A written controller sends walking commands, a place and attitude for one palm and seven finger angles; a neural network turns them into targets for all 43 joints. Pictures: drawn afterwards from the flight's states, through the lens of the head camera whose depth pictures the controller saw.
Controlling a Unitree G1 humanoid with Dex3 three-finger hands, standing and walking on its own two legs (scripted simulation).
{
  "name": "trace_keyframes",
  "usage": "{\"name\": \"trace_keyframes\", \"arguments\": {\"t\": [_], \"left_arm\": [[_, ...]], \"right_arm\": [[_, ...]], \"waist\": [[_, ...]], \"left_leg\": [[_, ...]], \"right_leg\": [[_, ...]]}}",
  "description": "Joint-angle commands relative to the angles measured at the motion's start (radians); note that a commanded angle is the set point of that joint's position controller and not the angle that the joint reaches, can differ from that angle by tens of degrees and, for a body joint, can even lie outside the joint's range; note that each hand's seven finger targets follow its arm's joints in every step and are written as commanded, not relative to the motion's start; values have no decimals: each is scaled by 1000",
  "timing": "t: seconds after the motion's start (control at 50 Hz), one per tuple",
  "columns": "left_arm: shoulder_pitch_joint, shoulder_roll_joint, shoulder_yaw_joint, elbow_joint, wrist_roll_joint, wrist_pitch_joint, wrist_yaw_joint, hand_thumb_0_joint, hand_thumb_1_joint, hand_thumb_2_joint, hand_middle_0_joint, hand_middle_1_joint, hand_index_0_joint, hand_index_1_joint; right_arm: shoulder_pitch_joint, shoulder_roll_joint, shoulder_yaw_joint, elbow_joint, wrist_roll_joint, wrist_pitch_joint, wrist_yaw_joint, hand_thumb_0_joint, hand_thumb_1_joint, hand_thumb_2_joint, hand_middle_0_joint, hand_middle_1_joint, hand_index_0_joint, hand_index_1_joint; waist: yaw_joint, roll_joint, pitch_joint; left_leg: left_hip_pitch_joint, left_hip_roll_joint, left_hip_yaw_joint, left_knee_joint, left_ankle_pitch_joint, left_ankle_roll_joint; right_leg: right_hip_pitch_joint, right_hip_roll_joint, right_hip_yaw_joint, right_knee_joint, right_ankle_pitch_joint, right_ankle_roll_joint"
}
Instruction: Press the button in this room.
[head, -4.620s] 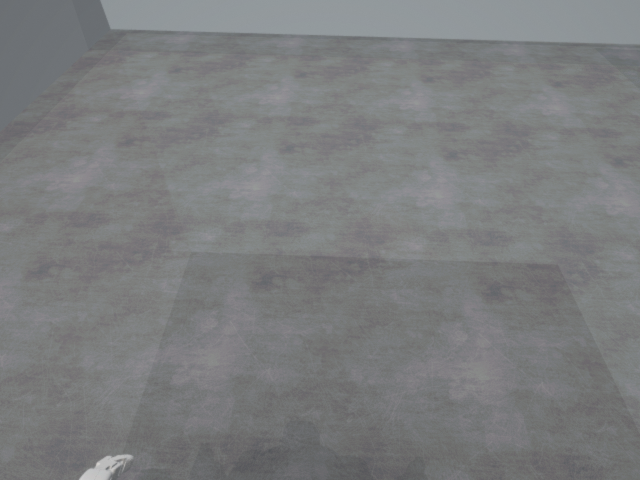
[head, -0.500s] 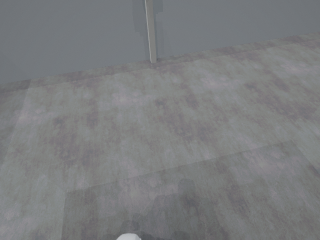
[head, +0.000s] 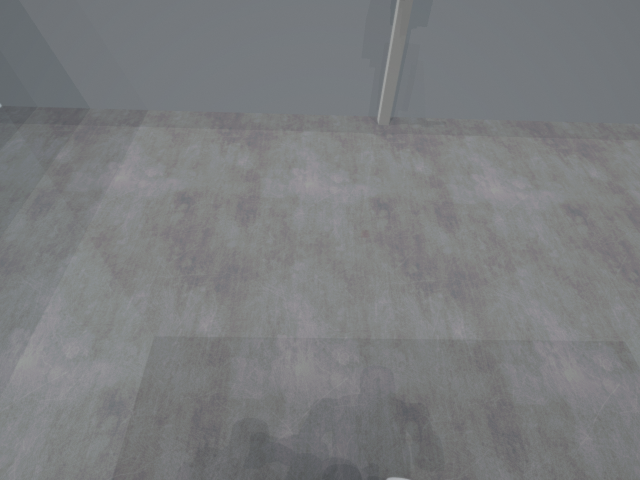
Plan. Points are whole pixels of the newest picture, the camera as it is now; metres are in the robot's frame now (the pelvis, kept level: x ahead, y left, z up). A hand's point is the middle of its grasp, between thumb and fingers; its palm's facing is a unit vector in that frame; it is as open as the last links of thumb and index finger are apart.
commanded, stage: turn or walk to find it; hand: left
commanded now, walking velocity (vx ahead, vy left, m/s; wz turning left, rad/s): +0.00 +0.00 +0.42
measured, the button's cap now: out of the picture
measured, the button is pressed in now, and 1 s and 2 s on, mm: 0 0 0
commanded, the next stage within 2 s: none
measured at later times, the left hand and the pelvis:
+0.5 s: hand out of the picture -0.02 +0.16 -0.16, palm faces +0.26 -0.93 -0.25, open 7.3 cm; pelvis -0.04 -0.04 +0.00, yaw +14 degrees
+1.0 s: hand out of the picture -0.10 +0.22 -0.16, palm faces +0.44 -0.86 -0.25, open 7.3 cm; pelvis -0.08 +0.00 +0.00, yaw +25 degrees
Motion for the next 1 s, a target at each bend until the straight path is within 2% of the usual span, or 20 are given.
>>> {"name": "trace_keyframes", "arguments": {"t": [0.0, 0.06, 0.1, 0.12, 0.14, 0.16, 0.18, 0.2, 0.24, 0.48, 0.56, 0.58, 0.6, 0.62, 0.64, 0.66, 0.68, 0.74, 0.82, 0.98], "left_arm": [[-19, 53, 7, -97, -3, -28, 11, 0, 900, 900, -200, -300, -200, -300], [31, 58, 9, -89, -6, -38, 13, 0, 900, 900, -200, -300, -200, -300], [91, 82, 16, -78, -4, -52, 18, 0, 900, 900, -200, -300, -200, -300], [114, 148, 28, -78, 10, -63, 25, 0, 900, 900, -200, -300, -200, -300], [110, 223, 42, -88, 17, -64, 27, 0, 900, 900, -200, -300, -200, -300], [95, 214, 38, -103, 8, -56, 29, 0, 900, 900, -200, -300, -200, -300], [19, 167, 38, -117, 6, -62, 33, 0, 900, 900, -200, -300, -200, -300], [-31, 147, 29, -128, 4, -59, 29, 0, 900, 900, -200, -300, -200, -300], [-59, 105, 11, -134, 3, -65, 23, 0, 900, 900, -200, -300, -200, -300], [95, 168, 36, -55, 22, -61, 23, 0, 900, 900, -200, -300, -200, -300], [56, 166, 38, -46, 11, -50, 19, 0, 900, 900, -200, -300, -200, -300], [59, 140, 33, -53, 2, -42, 17, 0, 900, 900, -200, -300, -200, -300], [61, 77, 22, -81, -6, -34, 12, 0, 900, 900, -200, -300, -200, -300], [-4, 55, 7, -110, 4, -25, 12, 0, 900, 900, -200, -300, -200, -300], [-22, 74, 12, -103, 7, -16, 12, 0, 900, 900, -200, -300, -200, -300], [-29, 71, 16, -89, 10, -11, 12, 0, 900, 900, -200, -300, -200, -300], [-28, 84, 22, -74, 10, -13, 6, 0, 900, 900, -200, -300, -200, -300], [22, 79, 20, -42, 7, -23, -1, 0, 900, 900, -200, -300, -200, -300], [6, 73, 16, -48, 4, -23, 5, 0, 900, 900, -200, -300, -200, -300], [-45, 47, 7, -93, -3, -26, 11, 0, 900, 900, -200, -300, -200, -300]], "right_arm": [[49, -219, -64, -51, -3, -3, -10, 0, -900, -900, 200, 300, 200, 300], [30, -217, -69, -57, -2, 0, -6, 0, -900, -900, 200, 300, 200, 300], [19, -191, -66, -65, 8, 1, -1, 0, -900, -900, 200, 300, 200, 300], [37, -137, -61, -74, 17, 0, 5, 0, -900, -900, 200, 300, 200, 300], [27, -101, -54, -101, 13, 2, 5, 0, -900, -900, 200, 300, 200, 300], [13, -154, -71, -99, 5, 16, 5, 0, -900, -900, 200, 300, 200, 300], [40, -159, -75, -68, -2, 31, 9, 0, -900, -900, 200, 300, 200, 300], [50, -154, -79, -44, -1, 39, 15, 0, -900, -900, 200, 300, 200, 300], [97, -134, -74, -17, -3, 42, 25, 0, -900, -900, 200, 300, 200, 300], [-7, -94, -42, -34, 14, 24, 21, 0, -900, -900, 200, 300, 200, 300], [84, -108, -41, -15, 16, 8, 15, 0, -900, -900, 200, 300, 200, 300], [119, -144, -49, -7, 14, -2, 16, 0, -900, -900, 200, 300, 200, 300], [139, -238, -69, -12, 4, -10, 11, 0, -900, -900, 200, 300, 200, 300], [165, -293, -81, -8, 3, -2, 4, 0, -900, -900, 200, 300, 200, 300], [143, -274, -75, -4, 0, -1, -1, 0, -900, -900, 200, 300, 200, 300], [97, -242, -67, -14, 0, -6, -9, 0, -900, -900, 200, 300, 200, 300], [54, -216, -57, -25, 0, -7, -15, 0, -900, -900, 200, 300, 200, 300], [39, -195, -45, -37, 7, -20, -19, 0, -900, -900, 200, 300, 200, 300], [81, -198, -50, -30, 8, -21, -19, 0, -900, -900, 200, 300, 200, 300], [82, -209, -64, -37, -4, -3, -11, 0, -900, -900, 200, 300, 200, 300]], "waist": [[-30, 160, -73], [-3, 167, -80], [30, 95, -109], [38, -96, -134], [46, -300, -95], [47, -200, -82], [11, -225, -51], [-8, -163, -5], [-33, -116, 10], [52, -189, -64], [-7, -146, -106], [-29, -25, -129], [-43, 269, -113], [-68, 321, -88], [-60, 228, -77], [-44, 278, -49], [-30, 239, -17], [-9, 158, -56], [-22, 112, -77], [-39, 153, -67]], "left_leg": [[56, 268, -296, -103, 361, 137], [-10, 237, -310, -62, 356, 115], [-128, 170, -272, 19, 215, 50], [-269, 75, -172, 167, 8, -12], [-389, -40, -33, 394, -328, -68], [-336, 3, -71, 566, -347, -65], [-330, 31, -105, 656, -287, -63], [-322, 35, -80, 731, -223, -68], [-327, 45, -44, 779, -131, -85], [-204, 76, 76, 332, -258, -103], [1, 69, 101, 46, -63, -82], [122, 107, 46, -59, 50, -66], [195, 340, -275, -142, 228, 25], [129, 449, -358, -169, 377, 119], [73, 431, -301, -169, 294, 140], [20, 373, -271, -183, 228, 117], [17, 328, -241, -176, 219, 98], [102, 270, -170, -143, 387, 86], [147, 273, -197, -133, 433, 108], [53, 270, -314, -127, 289, 137]], "right_leg": [[17, 24, 5, -155, -19, -9], [137, 51, -10, -319, 70, -20], [327, 18, 8, -552, 232, -30], [447, -154, 171, -643, 229, -78], [416, -372, 390, -683, 324, -191], [276, -412, 351, -692, 322, -249], [201, -342, 294, -727, 183, -235], [148, -287, 237, -735, 106, -209], [155, -209, 100, -700, 186, -173], [327, -280, 18, -581, 498, -233], [243, -257, -65, -444, 480, -157], [143, -211, -111, -331, 372, -104], [-93, -79, -165, -132, 17, -29], [-142, -33, -91, 21, -204, -17], [-117, -48, -28, 98, -160, -31], [-126, -52, 0, 130, -102, -29], [-142, -45, 8, 160, -38, -27], [-144, -27, 7, 177, 51, -11], [-132, -20, 14, 121, 52, 7], [2, 21, 10, -136, -25, -9]]}}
